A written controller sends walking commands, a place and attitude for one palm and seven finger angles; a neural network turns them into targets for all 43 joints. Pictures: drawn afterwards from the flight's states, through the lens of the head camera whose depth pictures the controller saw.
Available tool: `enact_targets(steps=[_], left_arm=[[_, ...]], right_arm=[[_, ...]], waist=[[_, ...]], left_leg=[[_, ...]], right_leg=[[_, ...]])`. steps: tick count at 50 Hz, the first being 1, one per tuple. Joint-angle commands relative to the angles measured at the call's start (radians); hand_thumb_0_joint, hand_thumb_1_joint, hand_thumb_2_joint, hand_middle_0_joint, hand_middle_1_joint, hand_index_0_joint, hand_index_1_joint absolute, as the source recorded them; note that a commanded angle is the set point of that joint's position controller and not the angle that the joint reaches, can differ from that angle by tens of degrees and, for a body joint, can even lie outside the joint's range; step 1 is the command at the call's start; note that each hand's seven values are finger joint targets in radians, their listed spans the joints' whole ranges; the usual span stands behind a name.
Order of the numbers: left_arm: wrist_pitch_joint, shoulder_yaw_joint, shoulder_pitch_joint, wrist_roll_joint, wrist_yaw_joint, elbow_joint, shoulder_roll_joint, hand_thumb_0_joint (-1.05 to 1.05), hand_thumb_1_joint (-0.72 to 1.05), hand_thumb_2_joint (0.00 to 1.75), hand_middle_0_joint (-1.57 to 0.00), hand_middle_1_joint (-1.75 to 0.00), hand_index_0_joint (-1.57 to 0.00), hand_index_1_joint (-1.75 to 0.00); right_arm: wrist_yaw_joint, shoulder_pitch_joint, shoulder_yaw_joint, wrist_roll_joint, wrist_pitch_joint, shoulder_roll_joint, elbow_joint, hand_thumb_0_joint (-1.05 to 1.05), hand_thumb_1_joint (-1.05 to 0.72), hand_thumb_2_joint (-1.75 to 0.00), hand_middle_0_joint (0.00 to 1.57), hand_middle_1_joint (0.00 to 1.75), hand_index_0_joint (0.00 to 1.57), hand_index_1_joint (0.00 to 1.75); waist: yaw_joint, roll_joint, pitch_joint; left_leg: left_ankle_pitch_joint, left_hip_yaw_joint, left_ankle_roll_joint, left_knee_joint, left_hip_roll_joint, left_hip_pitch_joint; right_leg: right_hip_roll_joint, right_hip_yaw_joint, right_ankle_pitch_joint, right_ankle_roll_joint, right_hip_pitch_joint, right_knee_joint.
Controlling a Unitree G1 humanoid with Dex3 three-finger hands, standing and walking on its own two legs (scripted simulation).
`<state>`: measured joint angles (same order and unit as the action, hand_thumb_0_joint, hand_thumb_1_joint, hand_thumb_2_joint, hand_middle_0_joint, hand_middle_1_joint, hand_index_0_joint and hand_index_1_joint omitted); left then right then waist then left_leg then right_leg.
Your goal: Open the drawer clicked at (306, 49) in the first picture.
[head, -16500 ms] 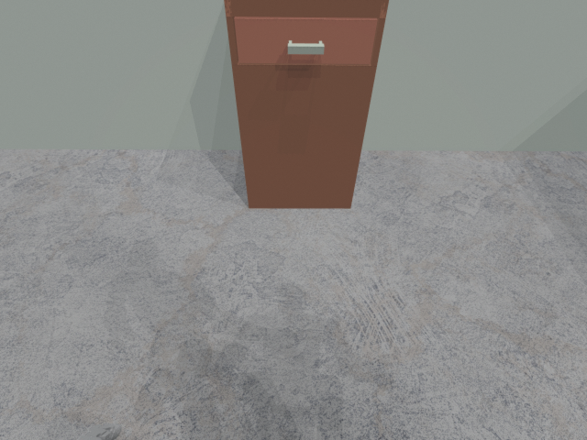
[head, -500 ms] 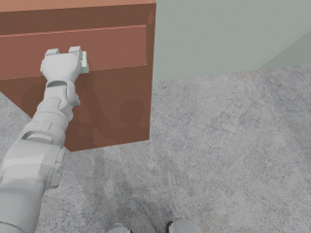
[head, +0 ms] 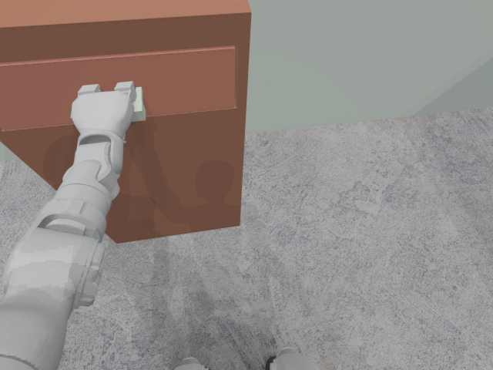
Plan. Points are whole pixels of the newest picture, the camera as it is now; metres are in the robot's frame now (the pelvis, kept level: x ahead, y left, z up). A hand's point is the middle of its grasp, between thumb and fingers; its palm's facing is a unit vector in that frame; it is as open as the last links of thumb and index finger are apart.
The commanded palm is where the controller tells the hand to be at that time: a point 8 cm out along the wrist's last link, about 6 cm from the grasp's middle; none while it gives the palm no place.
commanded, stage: pull the drawer open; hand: left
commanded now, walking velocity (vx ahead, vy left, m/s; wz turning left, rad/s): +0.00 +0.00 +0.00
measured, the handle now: (110, 104) +0.57 +0.19 +0.05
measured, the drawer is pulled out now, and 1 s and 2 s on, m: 0.00 0.09 0.21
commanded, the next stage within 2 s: none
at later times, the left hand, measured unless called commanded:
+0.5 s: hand (116, 149) +0.48 +0.18 +0.03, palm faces -0.04 -0.03 -1.00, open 5.8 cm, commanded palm +0.45 +0.18 +0.08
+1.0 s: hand (114, 181) +0.42 +0.18 +0.02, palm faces -0.02 -0.03 -1.00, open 5.7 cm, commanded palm +0.38 +0.17 +0.08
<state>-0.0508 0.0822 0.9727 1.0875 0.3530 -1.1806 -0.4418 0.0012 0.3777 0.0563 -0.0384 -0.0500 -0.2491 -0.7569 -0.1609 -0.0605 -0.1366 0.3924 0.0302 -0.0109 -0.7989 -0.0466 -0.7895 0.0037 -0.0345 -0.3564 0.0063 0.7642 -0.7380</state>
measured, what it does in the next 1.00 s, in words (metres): stands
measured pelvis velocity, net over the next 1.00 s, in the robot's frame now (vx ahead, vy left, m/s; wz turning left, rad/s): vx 0.01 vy -0.01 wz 0.01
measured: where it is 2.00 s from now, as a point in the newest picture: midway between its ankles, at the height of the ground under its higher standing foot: outside the picture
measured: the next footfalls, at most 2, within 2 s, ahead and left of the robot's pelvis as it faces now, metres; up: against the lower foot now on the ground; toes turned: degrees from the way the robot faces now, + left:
none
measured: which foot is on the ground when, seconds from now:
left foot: down 0.00-1.00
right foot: down 0.00-1.00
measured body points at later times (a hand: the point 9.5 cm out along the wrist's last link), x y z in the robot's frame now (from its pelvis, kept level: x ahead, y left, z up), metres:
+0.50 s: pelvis +0.01 +0.00 +0.01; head +0.11 -0.01 +0.45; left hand +0.48 +0.18 +0.08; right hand +0.03 -0.27 -0.13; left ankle -0.02 +0.11 -0.70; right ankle -0.02 -0.13 -0.70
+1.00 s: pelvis +0.01 -0.01 +0.02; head +0.07 -0.03 +0.46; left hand +0.42 +0.18 +0.08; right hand +0.10 -0.27 -0.12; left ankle -0.02 +0.11 -0.70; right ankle -0.02 -0.13 -0.70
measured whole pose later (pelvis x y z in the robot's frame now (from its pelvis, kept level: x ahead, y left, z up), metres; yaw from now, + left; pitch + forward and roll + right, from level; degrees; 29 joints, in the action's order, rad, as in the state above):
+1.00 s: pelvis +0.01 -0.01 +0.02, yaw +1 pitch +14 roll +0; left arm -0.08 0.15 0.55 1.07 0.37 -0.80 -0.30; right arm -0.01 0.26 0.07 0.00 -0.09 -0.24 -0.71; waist -0.04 -0.06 -0.13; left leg 0.37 0.03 0.00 -0.68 -0.03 -0.56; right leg 0.00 -0.03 -0.36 -0.01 0.56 -0.67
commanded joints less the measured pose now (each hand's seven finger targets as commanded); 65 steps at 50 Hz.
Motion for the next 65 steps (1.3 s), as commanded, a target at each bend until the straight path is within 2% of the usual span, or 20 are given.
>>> enact_targets(steps=[1, 3, 5, 8, 11, 16, 25, 28, 31, 32, 35, 38, 40, 44, 50, 52, 60, 62, 63, 65], left_arm=[[0.019, -0.050, 0.453, 0.000, 0.034, 0.196, -0.191, 0.00, 0.90, 0.90, -0.40, -1.35, -0.40, -1.35], [0.024, -0.015, 0.475, 0.000, 0.036, 0.224, -0.143, 0.00, 0.90, 0.90, -0.40, -1.35, -0.40, -1.35], [0.029, -0.041, 0.405, -0.008, 0.033, 0.231, -0.155, 0.00, 0.90, 0.90, -0.40, -1.35, -0.40, -1.35], [0.029, -0.017, 0.324, -0.012, 0.028, 0.250, -0.104, 0.00, 0.90, 0.90, -0.40, -1.35, -0.40, -1.35], [0.035, -0.018, 0.269, -0.020, 0.023, 0.300, -0.093, 0.00, 0.90, 0.90, -0.40, -1.35, -0.40, -1.35], [0.024, -0.001, 0.195, -0.023, 0.023, 0.317, -0.064, 0.00, 0.90, 0.90, -0.40, -1.35, -0.40, -1.35], [0.023, -0.030, 0.105, -0.022, 0.035, 0.395, -0.080, 0.00, 0.90, 0.90, -0.40, -1.35, -0.40, -1.35], [0.014, -0.001, 0.062, -0.019, 0.038, 0.392, -0.038, 0.00, 0.90, 0.90, -0.40, -1.35, -0.40, -1.35], [0.016, -0.009, 0.035, -0.015, 0.044, 0.446, -0.037, 0.00, 0.90, 0.90, -0.40, -1.35, -0.40, -1.35], [0.010, 0.020, 0.015, -0.019, 0.041, 0.449, 0.001, 0.00, 0.90, 0.90, -0.40, -1.35, -0.40, -1.35], [0.004, -0.024, -0.034, -0.021, 0.043, 0.498, -0.048, 0.00, 0.90, 0.90, -0.40, -1.35, -0.40, -1.35], [-0.005, 0.044, -0.049, -0.025, 0.043, 0.527, 0.039, 0.00, 0.90, 0.90, -0.40, -1.35, -0.40, -1.35], [-0.010, 0.001, -0.057, -0.023, 0.048, 0.534, -0.017, 0.00, 0.90, 0.90, -0.40, -1.35, -0.40, -1.35], [-0.018, 0.043, -0.085, -0.020, 0.050, 0.555, 0.033, 0.00, 0.90, 0.90, -0.40, -1.35, -0.40, -1.35], [-0.020, 0.016, -0.151, -0.021, 0.055, 0.618, 0.010, 0.00, 0.90, 0.90, -0.40, -1.35, -0.40, -1.35], [-0.022, 0.053, -0.172, -0.022, 0.054, 0.633, 0.056, 0.00, 0.90, 0.90, -0.40, -1.35, -0.40, -1.35], [-0.035, 0.049, -0.229, -0.014, 0.063, 0.689, 0.047, 0.00, 0.90, 0.90, -0.40, -1.35, -0.40, -1.35], [-0.038, 0.092, -0.233, -0.021, 0.061, 0.706, 0.100, 0.00, 0.90, 0.90, -0.40, -1.35, -0.40, -1.35], [-0.041, 0.068, -0.252, -0.020, 0.062, 0.698, 0.074, 0.00, 0.90, 0.90, -0.40, -1.35, -0.40, -1.35], [-0.043, 0.083, -0.245, -0.018, 0.060, 0.721, 0.086, 0.00, 0.90, 0.90, -0.40, -1.35, -0.40, -1.35]], right_arm=[[-0.013, 0.180, 0.061, 0.002, 0.008, -0.166, 0.026, 0.00, -0.90, -0.90, 0.20, 0.30, 0.20, 0.30], [-0.011, 0.179, 0.063, 0.001, 0.012, -0.162, 0.027, 0.00, -0.90, -0.90, 0.20, 0.30, 0.20, 0.30], [-0.008, 0.175, 0.065, -0.001, 0.008, -0.163, 0.032, 0.00, -0.90, -0.90, 0.20, 0.30, 0.20, 0.30], [-0.002, 0.167, 0.070, 0.002, 0.006, -0.155, 0.040, 0.00, -0.90, -0.90, 0.20, 0.30, 0.20, 0.30], [0.004, 0.159, 0.075, 0.003, 0.001, -0.153, 0.048, 0.00, -0.90, -0.90, 0.20, 0.30, 0.20, 0.30], [0.003, 0.129, 0.073, 0.010, -0.006, -0.151, 0.053, 0.00, -0.90, -0.90, 0.20, 0.30, 0.20, 0.30], [-0.005, 0.070, 0.073, 0.018, -0.014, -0.144, 0.077, 0.00, -0.90, -0.90, 0.20, 0.30, 0.20, 0.30], [-0.004, 0.049, 0.069, 0.024, -0.014, -0.138, 0.087, 0.00, -0.90, -0.90, 0.20, 0.30, 0.20, 0.30], [-0.004, 0.035, 0.073, 0.022, -0.013, -0.134, 0.099, 0.00, -0.90, -0.90, 0.20, 0.30, 0.20, 0.30], [-0.003, 0.026, 0.071, 0.025, -0.014, -0.131, 0.104, 0.00, -0.90, -0.90, 0.20, 0.30, 0.20, 0.30], [-0.005, 0.007, 0.071, 0.026, -0.018, -0.136, 0.115, 0.00, -0.90, -0.90, 0.20, 0.30, 0.20, 0.30], [-0.003, -0.018, 0.071, 0.032, -0.015, -0.125, 0.123, 0.00, -0.90, -0.90, 0.20, 0.30, 0.20, 0.30], [-0.009, -0.027, 0.069, 0.031, -0.018, -0.132, 0.121, 0.00, -0.90, -0.90, 0.20, 0.30, 0.20, 0.30], [-0.014, -0.058, 0.064, 0.035, -0.017, -0.121, 0.129, 0.00, -0.90, -0.90, 0.20, 0.30, 0.20, 0.30], [-0.019, -0.088, 0.062, 0.036, -0.014, -0.118, 0.144, 0.00, -0.90, -0.90, 0.20, 0.30, 0.20, 0.30], [-0.018, -0.101, 0.060, 0.039, -0.011, -0.112, 0.148, 0.00, -0.90, -0.90, 0.20, 0.30, 0.20, 0.30], [-0.025, -0.143, 0.056, 0.043, -0.003, -0.112, 0.160, 0.00, -0.90, -0.90, 0.20, 0.30, 0.20, 0.30], [-0.023, -0.155, 0.053, 0.045, 0.003, -0.106, 0.163, 0.00, -0.90, -0.90, 0.20, 0.30, 0.20, 0.30], [-0.025, -0.155, 0.053, 0.046, 0.002, -0.108, 0.160, 0.00, -0.90, -0.90, 0.20, 0.30, 0.20, 0.30], [-0.026, -0.170, 0.051, 0.046, 0.004, -0.109, 0.166, 0.00, -0.90, -0.90, 0.20, 0.30, 0.20, 0.30]], waist=[[-0.024, -0.033, -0.480], [-0.031, -0.051, -0.479], [-0.005, -0.058, -0.511], [0.008, -0.044, -0.494], [0.026, -0.050, -0.518], [0.032, 0.007, -0.440], [0.068, 0.040, -0.430], [0.070, 0.031, -0.375], [0.084, 0.018, -0.417], [0.080, 0.032, -0.398], [0.101, 0.051, -0.429], [0.090, 0.040, -0.373], [0.099, 0.061, -0.383], [0.099, 0.061, -0.350], [0.127, 0.053, -0.376], [0.119, 0.067, -0.340], [0.137, 0.067, -0.327], [0.131, 0.064, -0.296], [0.139, 0.071, -0.297], [0.136, 0.074, -0.292]], left_leg=[[-0.549, -0.026, -0.021, 0.030, 0.046, 0.357], [-0.562, -0.030, -0.020, 0.030, 0.043, 0.381], [-0.622, -0.028, -0.017, 0.027, 0.042, 0.407], [-0.654, -0.025, -0.017, 0.029, 0.037, 0.417], [-0.689, -0.025, -0.018, 0.034, 0.035, 0.440], [-0.641, -0.014, -0.022, 0.061, 0.042, 0.405], [-0.629, 0.003, -0.025, 0.089, 0.053, 0.416], [-0.616, 0.006, -0.023, 0.097, 0.052, 0.418], [-0.660, 0.003, -0.024, 0.093, 0.051, 0.452], [-0.663, 0.004, -0.025, 0.092, 0.053, 0.451], [-0.670, 0.003, -0.024, 0.095, 0.057, 0.449], [-0.644, 0.003, -0.024, 0.105, 0.055, 0.463], [-0.613, 0.008, -0.023, 0.110, 0.059, 0.453], [-0.565, 0.012, -0.023, 0.124, 0.064, 0.452], [-0.582, 0.013, -0.022, 0.133, 0.067, 0.470], [-0.558, 0.011, -0.022, 0.138, 0.065, 0.472], [-0.509, 0.010, -0.017, 0.158, 0.067, 0.481], [-0.488, 0.009, -0.019, 0.163, 0.066, 0.481], [-0.487, 0.009, -0.018, 0.166, 0.067, 0.480], [-0.479, 0.008, -0.017, 0.169, 0.067, 0.486]], right_leg=[[0.057, 0.002, 0.455, -0.023, -0.211, 0.039], [0.058, -0.001, 0.445, -0.024, -0.188, 0.042], [0.059, -0.001, 0.472, -0.026, -0.214, 0.040], [0.060, -0.005, 0.488, -0.023, -0.219, 0.044], [0.059, -0.004, 0.511, -0.023, -0.246, 0.046], [0.057, -0.005, 0.525, -0.024, -0.281, 0.063], [0.048, 0.003, 0.560, -0.028, -0.358, 0.077], [0.049, -0.004, 0.535, -0.028, -0.331, 0.082], [0.046, 0.001, 0.553, -0.030, -0.349, 0.076], [0.048, -0.002, 0.560, -0.029, -0.346, 0.079], [0.046, 0.004, 0.587, -0.031, -0.393, 0.077], [0.046, -0.005, 0.547, -0.030, -0.355, 0.089], [0.044, 0.000, 0.547, -0.033, -0.385, 0.091], [0.042, -0.003, 0.528, -0.033, -0.381, 0.101], [0.040, 0.002, 0.535, -0.039, -0.422, 0.103], [0.042, -0.004, 0.511, -0.037, -0.399, 0.107], [0.040, -0.001, 0.456, -0.045, -0.410, 0.119], [0.040, -0.007, 0.441, -0.043, -0.389, 0.122], [0.041, -0.005, 0.437, -0.045, -0.395, 0.121], [0.039, -0.004, 0.426, -0.046, -0.397, 0.127]])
